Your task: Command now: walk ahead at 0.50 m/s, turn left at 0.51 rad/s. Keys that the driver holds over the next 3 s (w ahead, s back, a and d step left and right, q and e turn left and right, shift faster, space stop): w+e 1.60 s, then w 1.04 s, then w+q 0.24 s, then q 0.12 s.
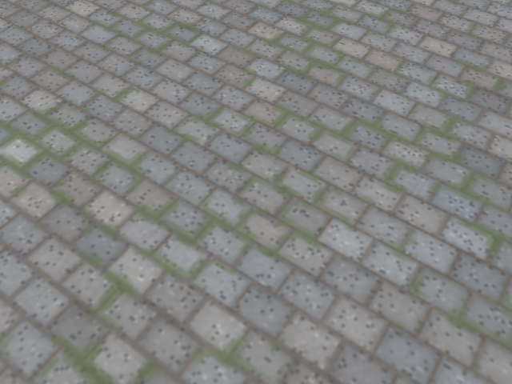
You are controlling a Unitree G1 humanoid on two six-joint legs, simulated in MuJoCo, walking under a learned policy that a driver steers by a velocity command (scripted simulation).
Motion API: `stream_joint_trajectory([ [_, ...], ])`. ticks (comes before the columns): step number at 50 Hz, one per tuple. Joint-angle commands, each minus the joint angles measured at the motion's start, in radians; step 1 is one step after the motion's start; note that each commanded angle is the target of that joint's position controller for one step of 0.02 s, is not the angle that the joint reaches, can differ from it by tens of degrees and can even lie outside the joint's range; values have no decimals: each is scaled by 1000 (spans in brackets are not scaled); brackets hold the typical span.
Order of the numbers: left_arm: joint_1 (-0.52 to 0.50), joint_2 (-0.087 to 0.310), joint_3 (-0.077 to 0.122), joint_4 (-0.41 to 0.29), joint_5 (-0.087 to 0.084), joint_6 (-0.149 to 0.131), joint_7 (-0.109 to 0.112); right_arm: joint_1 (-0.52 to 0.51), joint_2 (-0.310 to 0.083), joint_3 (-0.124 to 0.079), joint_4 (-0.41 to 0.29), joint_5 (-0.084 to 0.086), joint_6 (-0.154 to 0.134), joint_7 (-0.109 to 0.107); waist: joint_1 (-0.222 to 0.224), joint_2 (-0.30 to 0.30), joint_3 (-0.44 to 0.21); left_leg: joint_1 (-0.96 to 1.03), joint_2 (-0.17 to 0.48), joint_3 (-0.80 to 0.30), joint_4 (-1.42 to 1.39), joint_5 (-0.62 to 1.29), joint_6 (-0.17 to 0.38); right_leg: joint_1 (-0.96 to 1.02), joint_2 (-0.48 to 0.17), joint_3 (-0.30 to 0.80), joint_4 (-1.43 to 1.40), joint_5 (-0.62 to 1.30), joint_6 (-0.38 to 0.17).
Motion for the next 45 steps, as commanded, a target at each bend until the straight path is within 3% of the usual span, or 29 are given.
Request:
stream_joint_trajectory([
  [1,-44,160,32,-67,-9,-9,6,-94,-1,13,-89,-5,-20,19,5,-88,9,36,-5,38,-153,112,8,-7,-258,81,-109,301,-142],
  [3,11,174,31,-39,-23,2,-1,-152,12,22,-113,-4,-25,26,18,-84,37,61,-29,63,-234,75,21,22,-276,88,-108,303,-151],
  [6,31,208,34,-10,-46,23,-5,-181,-23,14,-135,-9,-35,36,-14,-114,51,98,-59,97,-327,-52,54,108,-318,125,-45,455,-151],
  [7,22,223,35,-5,-49,28,-4,-139,-50,3,-127,-12,-39,36,-51,-135,18,185,-86,111,-362,-79,69,120,-315,124,21,605,-139],
  [8,6,226,31,2,-53,33,-2,-18,-85,-17,-92,-15,-42,33,-131,-138,-56,373,-118,134,-423,-26,93,93,-287,94,159,737,-114],
  [9,11,198,18,4,-46,30,2,143,-143,-46,-40,-20,-41,22,-207,-130,-163,648,-110,119,-412,40,117,-31,-238,66,352,703,-77],
  [10,23,111,-13,-34,-15,20,-2,309,-241,-71,-13,-41,-35,0,-250,23,-331,1012,140,-178,-376,69,204,-336,-151,42,712,312,-19],
  [11,107,41,-36,-37,-18,0,-9,294,-265,-62,-22,-45,-36,-2,-177,202,-476,1139,332,-583,-504,-10,316,-565,-18,186,972,-387,13],
  [12,25,152,-4,-34,-53,-6,-11,267,-173,-39,-24,-41,-41,2,-214,93,-387,1053,301,-516,-545,-46,277,-653,-59,277,1056,-365,9],
  [13,-35,158,2,-61,-63,-7,-12,216,-137,-25,-11,-31,-47,4,-188,91,-230,922,263,-349,-567,-6,240,-708,-99,250,1040,-285,3],
  [14,-55,142,2,-59,-49,-2,-6,150,-101,-15,-6,-27,-51,7,-149,50,-162,797,217,-252,-601,11,214,-681,-137,238,990,-200,6],
  [15,-44,137,8,-53,-37,11,-3,99,-70,-8,-4,-28,-59,11,-112,74,-111,692,183,-170,-646,26,199,-633,-162,240,952,-134,12],
  [17,11,98,6,-33,-43,43,-3,47,-43,-7,7,-36,-80,11,-63,82,-84,577,159,-78,-729,27,193,-544,-179,244,936,-49,24],
  [20,-28,72,6,-51,-38,66,2,39,-55,-15,38,-48,-97,-2,-47,40,-26,545,154,40,-781,103,190,-599,-178,264,876,49,41],
  [23,-96,59,3,-77,-31,62,-7,64,-68,-20,64,-49,-96,-17,-63,22,5,585,138,136,-790,132,173,-645,-166,265,715,193,44],
  [27,-234,33,-15,-127,-23,56,-35,108,-110,-33,91,-37,-84,-29,-115,-6,52,644,156,221,-795,146,158,-640,-146,186,511,286,21],
  [31,-309,45,-17,-184,-24,56,-59,148,-137,-45,120,-14,-55,-32,-131,-2,71,787,194,260,-717,270,138,-670,-124,130,419,168,-27],
  [33,-275,72,-3,-197,-26,59,-64,130,-166,-52,117,-7,-40,-37,-94,29,22,821,194,287,-602,590,116,-570,-65,69,409,70,-65],
  [34,-210,97,11,-190,-30,61,-63,118,-182,-55,114,-3,-31,-39,-53,48,-26,825,186,298,-493,758,102,-474,-22,38,414,20,-88],
  [35,-81,140,37,-163,-34,63,-58,98,-188,-54,110,3,-23,-40,25,42,-96,785,158,320,-312,825,77,-298,27,19,367,36,-120],
  [36,78,210,73,-124,-34,68,-40,104,-170,-44,105,0,-26,-42,100,-2,-182,625,114,329,-57,662,33,-17,36,83,312,97,-161],
  [37,107,332,98,-114,-37,73,-21,186,-26,-4,61,-48,-45,-35,11,-281,-242,200,-37,296,318,-206,-38,311,-220,553,279,96,-303],
  [38,113,316,82,-157,-26,54,-31,164,-31,13,35,-26,-89,-23,15,-241,-426,-4,-169,33,509,-530,-46,475,-362,1026,85,-86,-442],
  [39,101,239,61,-152,-20,40,-38,29,-107,-6,10,18,-116,-11,63,-127,-327,-111,-112,-34,519,-446,-20,431,-345,920,26,-68,-371],
  [40,55,205,53,-151,-26,31,-36,-5,-98,-1,-2,20,-129,-11,32,-101,-212,-122,-69,-26,444,-356,2,296,-305,779,33,-6,-334],
  [41,-19,165,41,-164,-29,28,-33,-1,-96,-3,14,-7,-130,-20,-18,-45,-140,-62,-26,-23,357,-293,2,143,-260,662,39,91,-298],
  [42,-69,132,29,-182,-20,28,-28,14,-111,-12,22,-25,-122,-25,-55,-59,-110,20,-1,-25,292,-252,-4,24,-226,582,26,189,-282],
  [43,-88,122,25,-197,-11,29,-23,29,-112,-16,24,-30,-107,-23,-78,-75,-102,76,7,-25,260,-228,-12,-45,-205,547,5,235,-278],
  [45,-82,140,30,-202,-16,25,-12,35,-83,-12,19,-38,-86,-22,-91,-74,-92,106,4,-4,173,-197,-39,-118,-184,491,-17,324,-282],
])
Next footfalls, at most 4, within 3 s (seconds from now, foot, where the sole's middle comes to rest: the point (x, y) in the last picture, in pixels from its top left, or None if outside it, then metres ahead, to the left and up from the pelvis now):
0.18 left None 0.27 0.16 -0.78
0.72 right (329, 359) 0.54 -0.12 -0.78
1.20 left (300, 246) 0.88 -0.03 -0.78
1.72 right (429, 244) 0.91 -0.43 -0.78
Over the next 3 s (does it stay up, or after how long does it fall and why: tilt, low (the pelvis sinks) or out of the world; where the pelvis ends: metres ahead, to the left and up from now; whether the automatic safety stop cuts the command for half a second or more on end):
stays up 1.31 -0.79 0.00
